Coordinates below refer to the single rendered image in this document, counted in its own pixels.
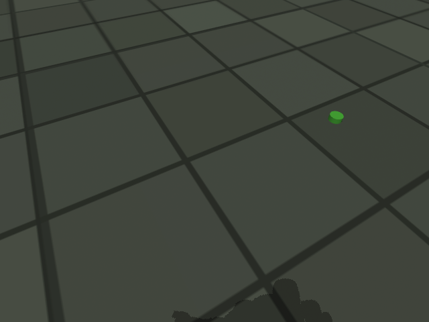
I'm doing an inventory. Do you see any tin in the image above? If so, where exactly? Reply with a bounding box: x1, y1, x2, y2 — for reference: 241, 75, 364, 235
328, 111, 344, 124

